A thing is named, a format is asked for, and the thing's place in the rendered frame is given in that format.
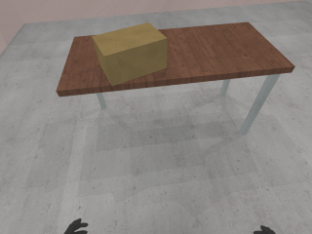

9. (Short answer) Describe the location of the table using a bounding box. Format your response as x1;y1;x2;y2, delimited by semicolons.
56;21;295;135

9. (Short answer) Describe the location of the carton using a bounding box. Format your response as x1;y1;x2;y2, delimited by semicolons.
92;22;168;86

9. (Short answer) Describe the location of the robot left hand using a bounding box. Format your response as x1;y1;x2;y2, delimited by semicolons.
63;218;89;234

